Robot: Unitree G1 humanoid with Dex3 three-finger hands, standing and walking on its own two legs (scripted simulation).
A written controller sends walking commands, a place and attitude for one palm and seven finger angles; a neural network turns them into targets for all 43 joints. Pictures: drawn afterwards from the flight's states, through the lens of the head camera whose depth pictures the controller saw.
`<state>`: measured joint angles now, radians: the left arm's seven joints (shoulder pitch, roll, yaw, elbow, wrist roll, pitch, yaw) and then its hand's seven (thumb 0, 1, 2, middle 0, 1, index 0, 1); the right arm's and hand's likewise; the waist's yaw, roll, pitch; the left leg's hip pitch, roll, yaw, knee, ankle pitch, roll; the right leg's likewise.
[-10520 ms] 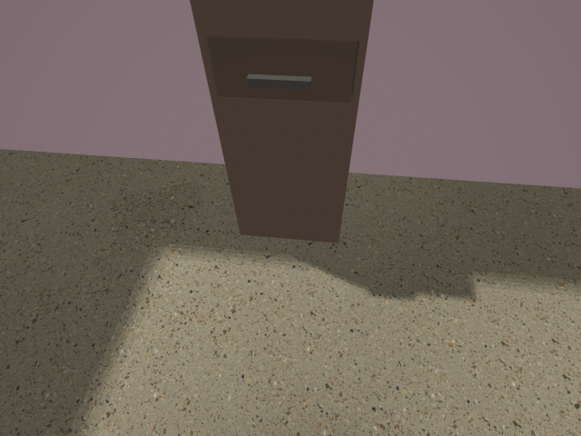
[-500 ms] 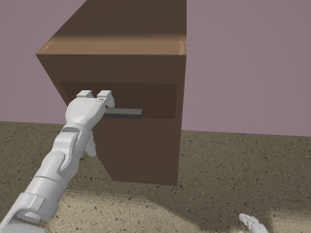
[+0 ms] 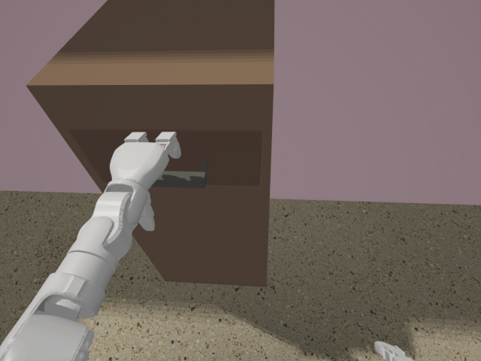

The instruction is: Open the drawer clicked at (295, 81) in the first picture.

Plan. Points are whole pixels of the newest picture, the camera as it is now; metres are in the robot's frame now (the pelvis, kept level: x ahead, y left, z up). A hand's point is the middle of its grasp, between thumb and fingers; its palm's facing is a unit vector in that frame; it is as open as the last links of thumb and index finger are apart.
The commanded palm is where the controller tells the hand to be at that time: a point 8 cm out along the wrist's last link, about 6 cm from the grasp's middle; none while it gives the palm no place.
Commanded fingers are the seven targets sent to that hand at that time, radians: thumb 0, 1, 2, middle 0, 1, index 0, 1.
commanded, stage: move the hooked fingers above the handle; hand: left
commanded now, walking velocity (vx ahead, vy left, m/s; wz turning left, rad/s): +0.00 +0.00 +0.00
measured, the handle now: (168, 171) +0.48 +0.19 +0.01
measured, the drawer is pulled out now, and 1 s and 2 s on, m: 0.00 0.00 0.00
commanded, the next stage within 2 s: none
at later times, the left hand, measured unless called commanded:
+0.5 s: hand (165, 170) +0.43 +0.17 +0.07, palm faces -0.02 -0.03 -1.00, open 13.7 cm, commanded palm +0.41 +0.18 +0.13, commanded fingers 0.00 -0.50 0.30 -0.30 -1.20 -0.30 -1.20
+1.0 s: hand (164, 167) +0.43 +0.17 +0.07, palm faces +0.00 -0.03 -1.00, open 13.8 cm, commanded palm +0.41 +0.18 +0.13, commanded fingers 0.00 -0.50 0.30 -0.30 -1.20 -0.30 -1.20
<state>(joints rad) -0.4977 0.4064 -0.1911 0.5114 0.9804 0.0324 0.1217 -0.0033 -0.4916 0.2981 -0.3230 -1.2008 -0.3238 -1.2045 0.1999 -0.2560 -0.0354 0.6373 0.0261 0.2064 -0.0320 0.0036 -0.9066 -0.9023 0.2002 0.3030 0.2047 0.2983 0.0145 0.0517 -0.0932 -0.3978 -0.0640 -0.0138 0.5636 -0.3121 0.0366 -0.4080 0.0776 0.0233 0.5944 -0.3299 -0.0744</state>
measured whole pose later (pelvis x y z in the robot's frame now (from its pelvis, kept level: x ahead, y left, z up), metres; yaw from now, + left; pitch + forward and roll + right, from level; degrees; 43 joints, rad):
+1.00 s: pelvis -0.01 +0.02 +0.00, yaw -1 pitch +10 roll +1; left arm -0.72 0.34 -0.20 0.82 1.02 0.04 0.21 0.00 -0.49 0.30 -0.33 -1.20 -0.32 -1.20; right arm 0.24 -0.24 -0.03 0.65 0.03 0.20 -0.03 0.00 -0.91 -0.90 0.20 0.30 0.21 0.30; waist -0.03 0.04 -0.12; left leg -0.45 -0.07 0.01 0.59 -0.31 0.06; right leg -0.46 0.07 0.04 0.61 -0.32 -0.05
